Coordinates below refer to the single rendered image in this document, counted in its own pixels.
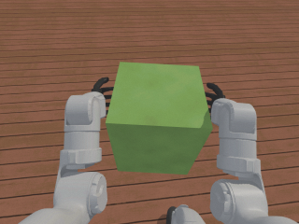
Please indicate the right robot hand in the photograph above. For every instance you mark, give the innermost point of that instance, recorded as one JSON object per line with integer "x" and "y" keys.
{"x": 213, "y": 96}

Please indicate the robot right thigh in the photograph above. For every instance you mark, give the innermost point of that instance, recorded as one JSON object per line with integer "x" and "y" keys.
{"x": 184, "y": 215}

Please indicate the carton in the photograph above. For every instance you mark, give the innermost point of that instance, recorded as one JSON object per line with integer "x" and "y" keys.
{"x": 158, "y": 119}

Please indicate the robot right shin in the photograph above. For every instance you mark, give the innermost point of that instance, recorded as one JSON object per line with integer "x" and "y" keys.
{"x": 182, "y": 205}

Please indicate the right robot forearm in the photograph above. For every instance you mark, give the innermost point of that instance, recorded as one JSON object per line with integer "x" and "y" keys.
{"x": 238, "y": 134}

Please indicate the left robot hand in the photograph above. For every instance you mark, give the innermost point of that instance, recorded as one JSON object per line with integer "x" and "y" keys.
{"x": 97, "y": 88}

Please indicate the left robot forearm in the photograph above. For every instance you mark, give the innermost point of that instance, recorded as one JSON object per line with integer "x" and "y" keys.
{"x": 82, "y": 124}

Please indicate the robot left upper arm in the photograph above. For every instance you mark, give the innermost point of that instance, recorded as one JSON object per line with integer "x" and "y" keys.
{"x": 78, "y": 197}

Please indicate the robot right upper arm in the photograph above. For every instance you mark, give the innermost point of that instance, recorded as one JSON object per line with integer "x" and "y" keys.
{"x": 241, "y": 202}

